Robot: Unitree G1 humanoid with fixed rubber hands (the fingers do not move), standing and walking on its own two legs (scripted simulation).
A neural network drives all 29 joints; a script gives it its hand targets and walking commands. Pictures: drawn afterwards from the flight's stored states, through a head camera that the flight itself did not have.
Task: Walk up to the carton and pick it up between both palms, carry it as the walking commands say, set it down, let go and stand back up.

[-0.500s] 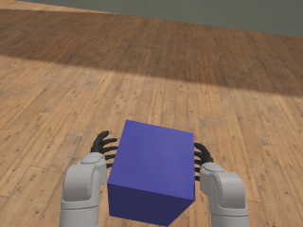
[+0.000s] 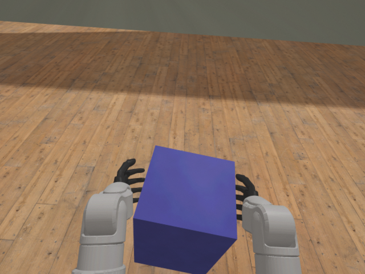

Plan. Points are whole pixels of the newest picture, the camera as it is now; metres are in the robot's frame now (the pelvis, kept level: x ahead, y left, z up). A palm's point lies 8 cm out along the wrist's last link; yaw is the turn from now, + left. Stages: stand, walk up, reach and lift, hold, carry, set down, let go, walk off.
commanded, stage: carry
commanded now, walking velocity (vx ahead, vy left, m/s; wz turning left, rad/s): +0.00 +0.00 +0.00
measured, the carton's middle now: (181, 215) +0.28 +0.01 +0.01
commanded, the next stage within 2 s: none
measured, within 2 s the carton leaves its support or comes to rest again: neither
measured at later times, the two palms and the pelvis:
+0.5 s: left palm (96, 211) +0.24 +0.17 +0.09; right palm (232, 226) +0.23 -0.09 +0.07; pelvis -0.06 +0.04 +0.01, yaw +2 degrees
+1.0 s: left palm (72, 234) +0.21 +0.21 +0.07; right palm (214, 246) +0.20 -0.06 +0.05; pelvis -0.08 +0.07 +0.01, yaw +1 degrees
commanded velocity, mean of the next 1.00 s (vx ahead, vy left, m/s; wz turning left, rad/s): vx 0.00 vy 0.00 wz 0.00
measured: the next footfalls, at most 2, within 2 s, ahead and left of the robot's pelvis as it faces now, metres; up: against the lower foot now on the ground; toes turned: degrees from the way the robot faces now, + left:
right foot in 0.20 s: +0.02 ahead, -0.07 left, +0.00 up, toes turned -4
left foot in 0.40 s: -0.01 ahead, +0.17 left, +0.00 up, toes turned +6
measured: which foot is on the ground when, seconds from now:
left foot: down 0.00-0.20, up 0.22-0.38, down 0.40-1.00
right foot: down 0.00-0.04, up 0.06-0.18, down 0.20-1.00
